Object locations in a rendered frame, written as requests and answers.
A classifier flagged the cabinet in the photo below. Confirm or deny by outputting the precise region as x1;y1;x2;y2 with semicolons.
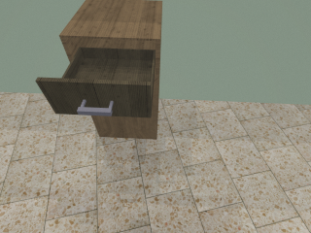
59;0;162;140

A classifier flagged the handle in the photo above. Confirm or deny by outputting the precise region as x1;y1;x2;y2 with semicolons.
77;99;114;117

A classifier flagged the drawer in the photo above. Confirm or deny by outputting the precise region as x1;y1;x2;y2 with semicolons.
35;47;156;118

